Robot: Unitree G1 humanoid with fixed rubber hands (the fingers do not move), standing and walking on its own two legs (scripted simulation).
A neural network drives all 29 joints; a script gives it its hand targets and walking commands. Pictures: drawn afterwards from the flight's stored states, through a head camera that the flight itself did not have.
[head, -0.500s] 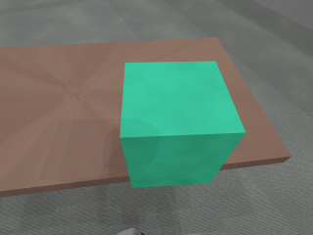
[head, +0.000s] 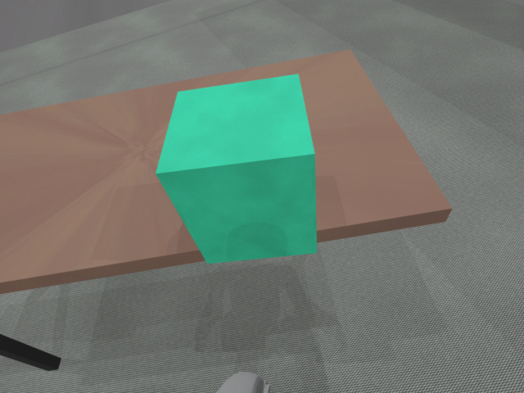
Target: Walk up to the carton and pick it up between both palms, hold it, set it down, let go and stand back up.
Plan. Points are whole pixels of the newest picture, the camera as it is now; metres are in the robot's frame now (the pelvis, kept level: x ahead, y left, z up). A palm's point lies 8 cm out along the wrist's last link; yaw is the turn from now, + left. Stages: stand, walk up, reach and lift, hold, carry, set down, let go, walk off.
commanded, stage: walk up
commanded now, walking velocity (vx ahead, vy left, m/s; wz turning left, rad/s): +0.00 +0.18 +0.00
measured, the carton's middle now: (249, 175) +0.46 +0.04 +0.07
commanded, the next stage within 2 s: none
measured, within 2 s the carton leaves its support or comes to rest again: neither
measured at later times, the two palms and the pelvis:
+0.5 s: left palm out of the picture -0.04 +0.28 -0.14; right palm out of the picture -0.17 -0.16 -0.11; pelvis -0.05 +0.04 +0.01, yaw +1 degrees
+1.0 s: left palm out of the picture +0.11 +0.20 -0.13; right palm out of the picture +0.01 -0.24 -0.16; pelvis +0.03 -0.01 -0.01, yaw +2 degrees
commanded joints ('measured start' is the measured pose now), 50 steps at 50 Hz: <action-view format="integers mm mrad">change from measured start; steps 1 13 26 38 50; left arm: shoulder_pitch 36 8 -92 -5 -22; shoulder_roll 219 190 85 86 152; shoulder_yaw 58 67 40 20 31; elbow -43 11 11 57 23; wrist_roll -5 9 12 -9 26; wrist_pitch -36 3 -27 -83 -64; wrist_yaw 15 -7 -60 -37 14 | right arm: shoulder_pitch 25 466 445 445 252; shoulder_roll -52 23 60 41 117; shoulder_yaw -11 46 78 76 32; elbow -58 148 126 143 42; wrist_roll -9 10 24 38 9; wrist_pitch -9 -50 -176 -174 -46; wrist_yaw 18 -27 -30 -52 -29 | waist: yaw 33 -81 -76 9 -14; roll -244 -73 128 210 -200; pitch -73 10 176 -53 -70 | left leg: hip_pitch -81 620 501 374 122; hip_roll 37 116 431 264 219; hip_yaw -36 156 -109 133 69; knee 21 -1193 -1223 -766 -92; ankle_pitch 70 -134 44 950 -62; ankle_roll -34 125 91 104 -3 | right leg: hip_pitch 136 -227 -519 195 -20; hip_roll -294 -77 -51 53 -360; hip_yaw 355 109 22 -145 75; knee -342 -232 403 -135 -273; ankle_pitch -258 -402 65 279 333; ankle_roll -41 91 105 59 -132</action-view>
